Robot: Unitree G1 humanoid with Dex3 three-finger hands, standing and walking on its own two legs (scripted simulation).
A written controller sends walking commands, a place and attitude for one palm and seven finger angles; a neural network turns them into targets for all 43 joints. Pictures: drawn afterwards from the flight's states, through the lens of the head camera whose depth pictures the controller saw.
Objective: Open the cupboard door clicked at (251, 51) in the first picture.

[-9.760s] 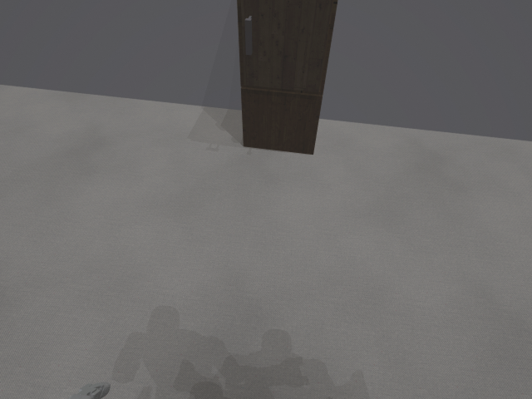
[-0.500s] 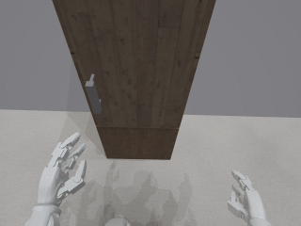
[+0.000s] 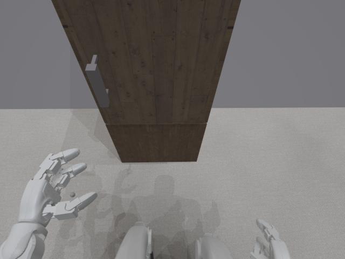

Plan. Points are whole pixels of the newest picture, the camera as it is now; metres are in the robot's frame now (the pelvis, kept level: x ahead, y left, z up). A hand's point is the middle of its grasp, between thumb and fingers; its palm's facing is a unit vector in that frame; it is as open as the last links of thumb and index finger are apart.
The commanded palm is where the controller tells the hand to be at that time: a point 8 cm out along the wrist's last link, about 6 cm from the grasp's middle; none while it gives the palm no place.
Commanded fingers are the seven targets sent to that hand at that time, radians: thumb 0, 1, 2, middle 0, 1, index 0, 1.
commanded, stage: raise the hand with hooked fingers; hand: left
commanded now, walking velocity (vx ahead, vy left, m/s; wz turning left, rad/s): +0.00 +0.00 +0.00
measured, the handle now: (100, 82) +0.58 +0.25 +0.02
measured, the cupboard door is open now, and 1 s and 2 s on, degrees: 0 0 0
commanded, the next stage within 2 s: move the hooked fingers beside the handle in 1.28 s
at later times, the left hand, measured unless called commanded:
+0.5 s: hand (42, 183) +0.26 +0.29 +0.04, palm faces +0.09 -0.99 -0.06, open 13.6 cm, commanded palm +0.24 +0.33 +0.04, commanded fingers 0.00 -0.50 0.30 -0.30 -1.20 -0.30 -1.20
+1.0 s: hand (49, 168) +0.29 +0.28 +0.04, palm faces +0.02 -1.00 -0.06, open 14.0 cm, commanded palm +0.27 +0.34 +0.04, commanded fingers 0.00 -0.50 0.30 -0.30 -1.20 -0.30 -1.20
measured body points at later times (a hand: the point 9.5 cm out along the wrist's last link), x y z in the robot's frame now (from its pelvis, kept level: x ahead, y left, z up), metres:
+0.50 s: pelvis +0.00 +0.03 +0.00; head +0.08 +0.05 +0.44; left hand +0.25 +0.34 +0.05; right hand +0.20 -0.21 -0.07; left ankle +0.06 +0.12 -0.63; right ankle +0.02 -0.11 -0.63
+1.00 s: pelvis +0.01 +0.02 +0.00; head +0.10 +0.04 +0.44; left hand +0.29 +0.34 +0.05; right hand +0.16 -0.24 -0.08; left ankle +0.06 +0.12 -0.63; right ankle +0.02 -0.11 -0.63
